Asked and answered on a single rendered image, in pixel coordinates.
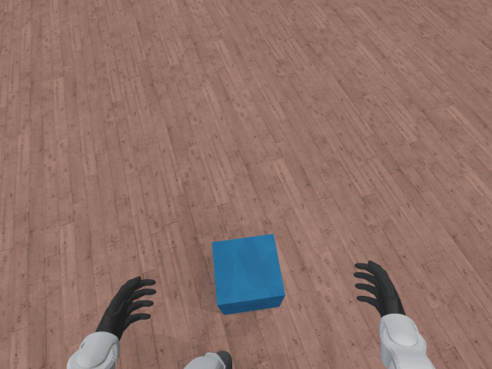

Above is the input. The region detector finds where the robot left shin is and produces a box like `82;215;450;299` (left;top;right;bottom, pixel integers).
205;353;224;365

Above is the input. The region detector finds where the right robot forearm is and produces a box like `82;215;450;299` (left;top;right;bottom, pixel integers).
379;314;436;369

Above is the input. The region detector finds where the right robot hand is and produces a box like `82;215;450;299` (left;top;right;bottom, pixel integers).
354;261;406;317

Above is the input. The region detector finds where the left robot hand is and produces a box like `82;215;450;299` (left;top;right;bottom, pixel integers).
95;276;156;341

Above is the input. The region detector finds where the left robot forearm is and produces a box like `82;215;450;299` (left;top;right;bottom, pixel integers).
67;331;120;369

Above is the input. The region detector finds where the carton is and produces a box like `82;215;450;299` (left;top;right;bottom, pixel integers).
212;234;285;315

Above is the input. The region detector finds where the robot left foot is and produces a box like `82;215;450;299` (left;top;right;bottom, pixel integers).
217;351;232;369

